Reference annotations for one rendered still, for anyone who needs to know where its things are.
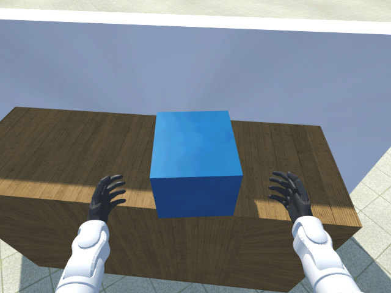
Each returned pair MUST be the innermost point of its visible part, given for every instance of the left robot forearm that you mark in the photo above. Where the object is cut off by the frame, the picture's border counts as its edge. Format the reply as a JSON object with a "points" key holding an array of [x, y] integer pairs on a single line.
{"points": [[84, 270]]}

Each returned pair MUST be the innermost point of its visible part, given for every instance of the right robot hand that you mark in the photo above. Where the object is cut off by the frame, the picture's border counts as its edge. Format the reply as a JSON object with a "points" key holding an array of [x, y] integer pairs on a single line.
{"points": [[296, 200]]}

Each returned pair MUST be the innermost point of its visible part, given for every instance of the right robot forearm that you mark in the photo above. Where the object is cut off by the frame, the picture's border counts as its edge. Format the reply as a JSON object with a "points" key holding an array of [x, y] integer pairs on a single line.
{"points": [[322, 265]]}

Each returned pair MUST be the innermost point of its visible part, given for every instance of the pedestal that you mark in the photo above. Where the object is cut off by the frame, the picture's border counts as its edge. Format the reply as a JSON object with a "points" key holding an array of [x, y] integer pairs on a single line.
{"points": [[51, 161]]}

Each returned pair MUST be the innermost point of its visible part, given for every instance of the carton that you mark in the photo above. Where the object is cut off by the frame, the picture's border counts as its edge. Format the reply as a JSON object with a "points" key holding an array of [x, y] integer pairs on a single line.
{"points": [[195, 169]]}

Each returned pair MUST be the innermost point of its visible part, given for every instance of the left robot hand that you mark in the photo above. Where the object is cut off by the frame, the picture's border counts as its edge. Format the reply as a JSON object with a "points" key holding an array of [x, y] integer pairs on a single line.
{"points": [[100, 205]]}

